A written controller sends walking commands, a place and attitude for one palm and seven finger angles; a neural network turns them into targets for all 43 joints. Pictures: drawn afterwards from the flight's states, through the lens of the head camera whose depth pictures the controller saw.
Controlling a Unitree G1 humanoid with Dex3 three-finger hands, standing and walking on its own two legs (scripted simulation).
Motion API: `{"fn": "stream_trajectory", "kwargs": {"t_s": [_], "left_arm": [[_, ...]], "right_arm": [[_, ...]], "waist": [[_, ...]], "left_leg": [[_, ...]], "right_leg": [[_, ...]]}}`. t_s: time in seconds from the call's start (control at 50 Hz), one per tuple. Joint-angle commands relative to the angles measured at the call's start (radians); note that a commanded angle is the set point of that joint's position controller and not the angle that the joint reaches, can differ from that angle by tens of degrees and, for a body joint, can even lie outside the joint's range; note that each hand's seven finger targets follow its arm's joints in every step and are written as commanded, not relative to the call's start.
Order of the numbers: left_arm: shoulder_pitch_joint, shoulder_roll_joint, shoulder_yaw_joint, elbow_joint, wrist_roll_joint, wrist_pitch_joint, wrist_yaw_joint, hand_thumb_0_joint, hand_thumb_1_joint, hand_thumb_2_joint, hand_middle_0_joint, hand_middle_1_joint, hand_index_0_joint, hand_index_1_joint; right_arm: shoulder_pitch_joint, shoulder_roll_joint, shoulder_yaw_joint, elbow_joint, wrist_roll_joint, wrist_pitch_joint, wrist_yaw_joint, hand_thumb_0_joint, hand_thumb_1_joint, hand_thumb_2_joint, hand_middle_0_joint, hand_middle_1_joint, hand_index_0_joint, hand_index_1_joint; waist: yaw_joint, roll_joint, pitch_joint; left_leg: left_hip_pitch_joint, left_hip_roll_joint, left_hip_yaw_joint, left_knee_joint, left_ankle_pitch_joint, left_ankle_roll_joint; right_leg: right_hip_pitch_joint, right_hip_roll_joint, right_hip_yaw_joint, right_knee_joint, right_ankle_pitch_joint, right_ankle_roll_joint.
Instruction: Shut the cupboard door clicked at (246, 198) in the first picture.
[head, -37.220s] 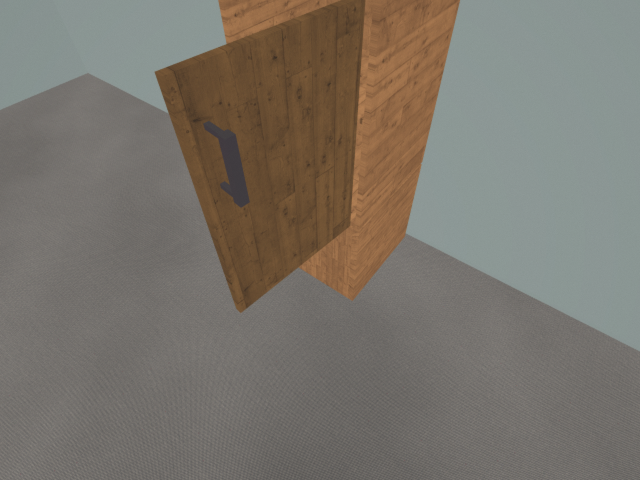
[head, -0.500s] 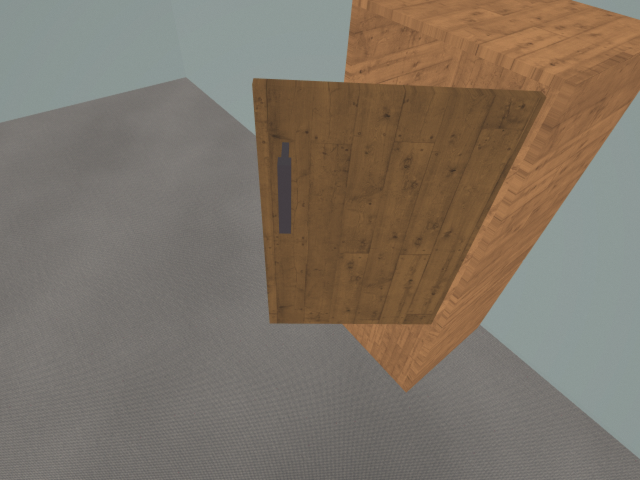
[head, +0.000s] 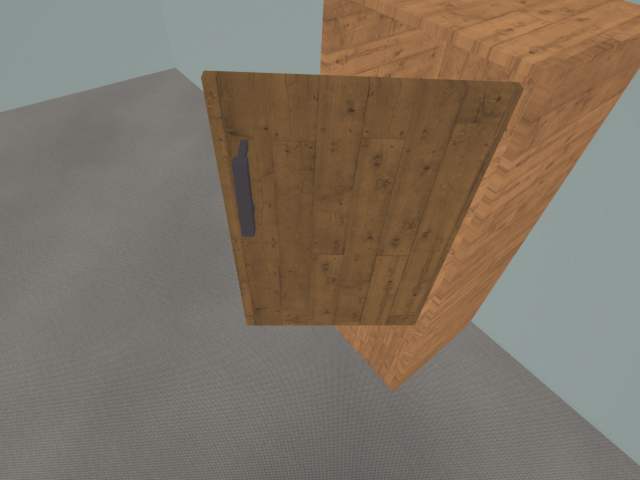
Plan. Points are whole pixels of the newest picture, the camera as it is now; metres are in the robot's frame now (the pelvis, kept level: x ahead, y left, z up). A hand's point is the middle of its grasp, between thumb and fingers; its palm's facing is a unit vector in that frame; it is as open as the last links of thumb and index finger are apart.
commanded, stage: shuffle to correct the standing spot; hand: left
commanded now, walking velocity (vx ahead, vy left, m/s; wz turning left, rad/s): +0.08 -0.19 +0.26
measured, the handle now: (246, 190) +0.47 +0.14 +0.10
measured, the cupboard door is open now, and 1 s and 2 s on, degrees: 53 53 53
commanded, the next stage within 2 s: come to a stop and stand still in 0.44 s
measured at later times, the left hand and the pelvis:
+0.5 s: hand out of the picture +0.08 +0.13 -0.17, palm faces +0.06 -0.99 -0.14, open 7.3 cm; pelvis +0.05 -0.05 +0.01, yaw +2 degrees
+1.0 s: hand out of the picture +0.08 +0.10 -0.18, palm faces +0.14 -0.97 -0.21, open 7.3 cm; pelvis +0.04 -0.09 -0.01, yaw +4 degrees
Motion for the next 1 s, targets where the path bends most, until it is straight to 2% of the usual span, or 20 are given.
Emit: {"fn": "stream_trajectory", "kwargs": {"t_s": [0.0,0.04,0.1,0.16,0.22,0.24,0.26,0.28,0.4,0.54,0.58,0.6,0.62,0.64,0.66,0.7,0.76,0.86,0.94,0.98], "left_arm": [[0.183,0.127,0.038,-0.016,0.012,-0.022,0.016,0.000,0.900,0.900,-0.200,-0.300,-0.200,-0.300],[0.116,0.135,0.037,-0.046,0.012,-0.027,0.027,0.000,0.900,0.900,-0.200,-0.300,-0.200,-0.300],[0.024,0.103,0.024,-0.065,0.020,-0.037,0.037,0.000,0.900,0.900,-0.200,-0.300,-0.200,-0.300],[0.014,0.125,0.024,-0.073,0.023,-0.032,0.034,0.000,0.900,0.900,-0.200,-0.300,-0.200,-0.300],[-0.028,0.132,0.024,-0.087,0.005,-0.018,0.022,0.000,0.900,0.900,-0.200,-0.300,-0.200,-0.300],[-0.011,0.101,0.020,-0.094,0.000,-0.018,0.015,0.000,0.900,0.900,-0.200,-0.300,-0.200,-0.300],[0.015,0.056,0.009,-0.113,-0.001,-0.019,0.009,0.000,0.900,0.900,-0.200,-0.300,-0.200,-0.300],[-0.057,0.114,0.018,-0.149,0.015,-0.016,0.010,0.000,0.900,0.900,-0.200,-0.300,-0.200,-0.300],[-0.107,0.100,0.039,-0.121,0.000,0.015,-0.008,0.000,0.900,0.900,-0.200,-0.300,-0.200,-0.300],[-0.172,0.079,0.038,-0.142,-0.003,0.013,-0.018,0.000,0.900,0.900,-0.200,-0.300,-0.200,-0.300],[-0.085,0.085,0.041,-0.115,-0.005,-0.010,-0.013,0.000,0.900,0.900,-0.200,-0.300,-0.200,-0.300],[-0.023,0.121,0.047,-0.092,-0.002,-0.026,-0.006,0.000,0.900,0.900,-0.200,-0.300,-0.200,-0.300],[0.000,0.208,0.058,-0.078,0.005,-0.045,0.012,0.000,0.900,0.900,-0.200,-0.300,-0.200,-0.300],[-0.026,0.254,0.054,-0.086,0.000,-0.052,0.022,0.000,0.900,0.900,-0.200,-0.300,-0.200,-0.300],[-0.061,0.235,0.038,-0.098,0.002,-0.050,0.026,0.000,0.900,0.900,-0.200,-0.300,-0.200,-0.300],[-0.131,0.230,0.045,-0.103,0.003,-0.063,0.037,0.000,0.900,0.900,-0.200,-0.300,-0.200,-0.300],[-0.142,0.241,0.057,-0.114,0.007,-0.051,0.050,0.000,0.900,0.900,-0.200,-0.300,-0.200,-0.300],[-0.115,0.268,0.073,-0.119,0.014,-0.044,0.067,0.000,0.900,0.900,-0.200,-0.300,-0.200,-0.300],[-0.182,0.241,0.064,-0.148,0.005,-0.026,0.051,0.000,0.900,0.900,-0.200,-0.300,-0.200,-0.300],[-0.166,0.127,0.043,-0.181,-0.007,-0.006,0.041,0.000,0.900,0.900,-0.200,-0.300,-0.200,-0.300]], "right_arm": [[0.015,-0.106,-0.032,-0.071,0.009,0.005,0.001,0.000,-0.900,-0.900,0.200,0.300,0.200,0.300],[-0.070,-0.091,-0.030,-0.109,0.007,0.016,0.008,0.000,-0.900,-0.900,0.200,0.300,0.200,0.300],[-0.039,-0.073,-0.029,-0.096,0.005,0.016,0.014,0.000,-0.900,-0.900,0.200,0.300,0.200,0.300],[-0.016,-0.049,-0.023,-0.099,0.009,0.011,0.015,0.000,-0.900,-0.900,0.200,0.300,0.200,0.300],[0.091,-0.068,-0.017,-0.071,0.005,0.000,0.007,0.000,-0.900,-0.900,0.200,0.300,0.200,0.300],[0.156,-0.133,-0.028,-0.050,-0.001,-0.009,0.000,0.000,-0.900,-0.900,0.200,0.300,0.200,0.300],[0.213,-0.241,-0.051,-0.048,-0.007,-0.014,-0.007,0.000,-0.900,-0.900,0.200,0.300,0.200,0.300],[0.218,-0.271,-0.051,-0.053,-0.005,-0.011,-0.013,0.000,-0.900,-0.900,0.200,0.300,0.200,0.300],[0.037,-0.215,-0.028,-0.079,0.001,-0.027,-0.020,0.000,-0.900,-0.900,0.200,0.300,0.200,0.300],[0.028,-0.257,-0.069,-0.073,-0.008,0.002,0.001,0.000,-0.900,-0.900,0.200,0.300,0.200,0.300],[-0.003,-0.251,-0.069,-0.083,-0.007,0.011,0.010,0.000,-0.900,-0.900,0.200,0.300,0.200,0.300],[0.012,-0.221,-0.064,-0.084,-0.002,0.016,0.018,0.000,-0.900,-0.900,0.200,0.300,0.200,0.300],[0.050,-0.128,-0.046,-0.093,0.007,0.020,0.027,0.000,-0.900,-0.900,0.200,0.300,0.200,0.300],[0.034,-0.079,-0.028,-0.122,0.014,0.032,0.029,0.000,-0.900,-0.900,0.200,0.300,0.200,0.300],[0.010,-0.076,-0.022,-0.135,0.014,0.040,0.031,0.000,-0.900,-0.900,0.200,0.300,0.200,0.300],[0.017,-0.116,-0.027,-0.121,0.016,0.044,0.032,0.000,-0.900,-0.900,0.200,0.300,0.200,0.300],[0.009,-0.134,-0.031,-0.109,0.017,0.044,0.040,0.000,-0.900,-0.900,0.200,0.300,0.200,0.300],[-0.048,-0.124,-0.032,-0.176,0.014,0.056,0.054,0.000,-0.900,-0.900,0.200,0.300,0.200,0.300],[0.068,-0.118,-0.029,-0.149,0.021,0.034,0.053,0.000,-0.900,-0.900,0.200,0.300,0.200,0.300],[0.037,-0.249,-0.049,-0.181,0.005,0.022,0.050,0.000,-0.900,-0.900,0.200,0.300,0.200,0.300]], "waist": [[0.067,-0.217,0.063],[0.066,-0.213,0.120],[0.018,-0.077,0.132],[0.017,-0.093,0.082],[-0.033,-0.080,0.024],[-0.054,0.036,-0.014],[-0.062,0.258,-0.053],[-0.083,0.185,0.007],[-0.004,0.141,0.006],[-0.026,0.215,0.025],[0.017,0.200,-0.025],[0.038,0.111,-0.057],[0.045,-0.164,-0.078],[0.042,-0.278,-0.075],[0.036,-0.123,-0.025],[0.021,-0.332,-0.015],[0.031,-0.164,-0.021],[0.049,-0.150,-0.022],[-0.019,-0.158,-0.031],[-0.017,0.296,0.017]], "left_leg": [[-0.310,-0.030,0.040,0.097,-0.202,0.026],[-0.302,-0.029,0.019,0.409,-0.244,0.031],[-0.276,-0.001,0.028,0.454,-0.222,0.016],[-0.168,-0.025,0.079,0.266,-0.195,0.013],[0.088,-0.024,0.102,-0.082,0.056,0.021],[0.261,0.101,-0.055,-0.167,0.204,0.070],[0.363,0.376,-0.396,-0.246,0.402,0.193],[0.288,0.472,-0.488,-0.284,0.483,0.279],[0.161,0.282,-0.107,-0.250,0.593,0.171],[0.078,0.237,-0.050,-0.236,0.371,0.129],[0.049,0.180,-0.024,-0.126,0.287,0.085],[0.009,0.114,0.009,-0.031,0.155,0.044],[-0.124,0.009,0.075,0.155,-0.159,-0.006],[-0.141,-0.019,0.012,0.265,-0.335,-0.009],[-0.101,-0.012,-0.037,0.299,-0.315,0.005],[-0.143,-0.012,-0.055,0.364,-0.259,-0.003],[-0.142,-0.044,-0.027,0.389,-0.209,-0.024],[-0.109,-0.050,-0.053,0.293,-0.199,-0.020],[0.188,-0.078,0.019,-0.130,0.029,-0.005],[0.124,0.216,-0.326,-0.339,0.061,0.122]], "right_leg": [[0.213,-0.192,0.214,-0.411,-0.019,-0.065],[0.055,-0.289,0.324,-0.497,-0.012,-0.166],[0.069,-0.254,0.166,-0.377,0.386,-0.213],[0.097,-0.225,0.122,-0.309,0.536,-0.214],[0.030,-0.145,0.067,-0.169,0.473,-0.129],[-0.093,-0.093,0.035,-0.014,0.370,-0.065],[-0.274,-0.019,-0.023,0.203,-0.016,0.003],[-0.326,-0.017,0.066,0.387,-0.183,0.013],[-0.274,-0.068,0.132,0.435,0.070,0.054],[-0.103,-0.052,0.004,0.042,0.105,0.063],[0.052,-0.020,-0.039,-0.136,0.204,0.053],[0.159,-0.035,-0.021,-0.246,0.290,0.052],[0.244,-0.230,0.175,-0.333,0.402,0.005],[0.149,-0.368,0.300,-0.364,0.447,-0.073],[0.036,-0.378,0.275,-0.369,0.405,-0.112],[0.052,-0.343,0.299,-0.346,0.512,-0.123],[0.099,-0.349,0.237,-0.281,0.675,-0.157],[0.068,-0.382,0.270,-0.280,0.591,-0.182],[-0.106,-0.259,0.185,-0.197,0.327,-0.071],[-0.242,-0.047,0.003,0.082,-0.082,0.047]]}}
